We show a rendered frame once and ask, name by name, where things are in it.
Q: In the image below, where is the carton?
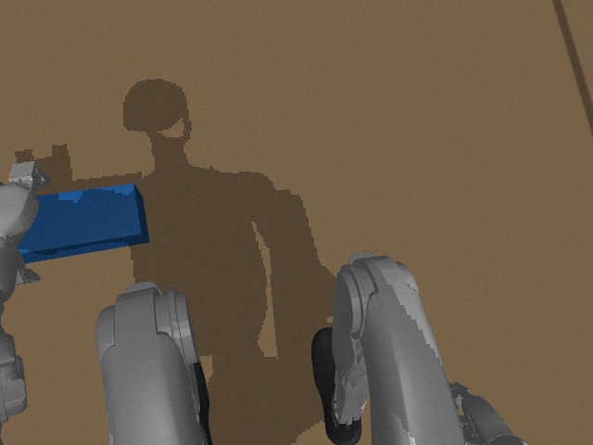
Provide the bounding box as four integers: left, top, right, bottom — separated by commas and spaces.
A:
18, 184, 150, 263

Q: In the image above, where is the left robot hand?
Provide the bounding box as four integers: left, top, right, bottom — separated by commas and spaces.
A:
0, 161, 51, 286

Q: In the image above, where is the left robot arm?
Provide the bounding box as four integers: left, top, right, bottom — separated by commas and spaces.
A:
0, 238, 28, 445

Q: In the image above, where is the right robot foot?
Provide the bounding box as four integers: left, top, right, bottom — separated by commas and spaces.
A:
311, 327, 361, 445

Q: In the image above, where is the right robot hand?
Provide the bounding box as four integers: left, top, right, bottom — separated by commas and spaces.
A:
449, 382, 514, 445

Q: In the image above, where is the left robot foot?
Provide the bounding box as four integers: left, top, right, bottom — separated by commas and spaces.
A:
194, 362, 212, 445

